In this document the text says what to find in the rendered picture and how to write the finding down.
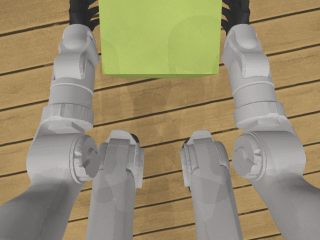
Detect left robot hand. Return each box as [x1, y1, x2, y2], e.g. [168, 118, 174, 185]
[68, 0, 100, 32]

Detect carton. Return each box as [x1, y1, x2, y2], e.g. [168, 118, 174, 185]
[98, 0, 222, 79]

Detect right robot upper arm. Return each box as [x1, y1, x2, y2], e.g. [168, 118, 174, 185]
[231, 130, 320, 240]

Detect right robot hand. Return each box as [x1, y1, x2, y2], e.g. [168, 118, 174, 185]
[221, 0, 251, 36]

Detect robot right shin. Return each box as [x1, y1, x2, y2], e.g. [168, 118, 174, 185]
[186, 129, 231, 174]

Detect left robot upper arm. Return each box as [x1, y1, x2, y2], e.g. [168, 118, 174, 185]
[0, 132, 101, 240]

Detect robot right thigh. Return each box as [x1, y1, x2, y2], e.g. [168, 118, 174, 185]
[179, 137, 244, 240]

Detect right robot forearm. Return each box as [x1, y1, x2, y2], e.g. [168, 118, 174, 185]
[221, 24, 306, 166]

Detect left robot forearm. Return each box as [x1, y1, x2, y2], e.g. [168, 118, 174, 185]
[26, 24, 100, 176]

